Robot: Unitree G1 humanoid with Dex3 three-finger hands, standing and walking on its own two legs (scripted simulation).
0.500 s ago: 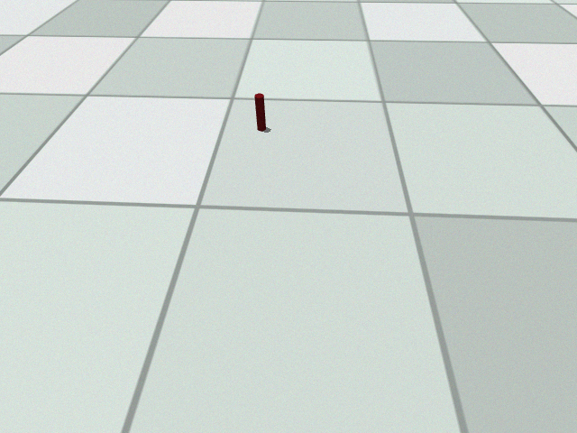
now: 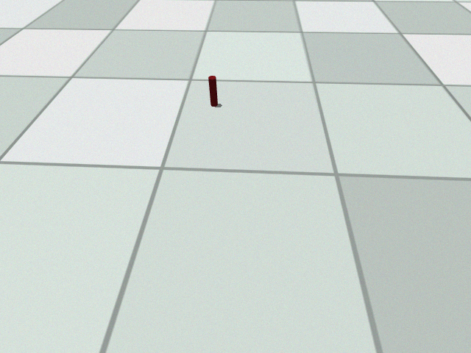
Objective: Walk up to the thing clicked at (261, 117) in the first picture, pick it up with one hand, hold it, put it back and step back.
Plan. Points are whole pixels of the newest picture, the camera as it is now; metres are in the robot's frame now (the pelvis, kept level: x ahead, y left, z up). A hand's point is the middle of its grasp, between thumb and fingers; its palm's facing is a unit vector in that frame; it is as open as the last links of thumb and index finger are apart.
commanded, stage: stand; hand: left
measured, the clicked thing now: (213, 91) +1.93 +0.20 -0.67
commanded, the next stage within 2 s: walk up in 0.62 s
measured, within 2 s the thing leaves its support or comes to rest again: neither
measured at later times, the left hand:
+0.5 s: hand out of the picture +0.08 +0.25 -0.16, palm faces -0.01 -0.94 -0.34, open 7.4 cm
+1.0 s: hand out of the picture +0.15 +0.25 -0.13, palm faces +0.03 -0.90 -0.44, open 7.4 cm
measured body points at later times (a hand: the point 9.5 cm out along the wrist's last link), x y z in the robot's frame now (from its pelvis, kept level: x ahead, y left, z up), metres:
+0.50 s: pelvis +0.00 +0.00 +0.00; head +0.02 +0.00 +0.45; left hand +0.08 +0.30 -0.13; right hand +0.09 -0.30 -0.13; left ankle +0.00 +0.12 -0.75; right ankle +0.00 -0.12 -0.75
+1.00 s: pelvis +0.10 -0.05 -0.01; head +0.09 -0.07 +0.44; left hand +0.15 +0.30 -0.10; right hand +0.15 -0.39 -0.14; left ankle +0.04 +0.09 -0.69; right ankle +0.06 -0.15 -0.75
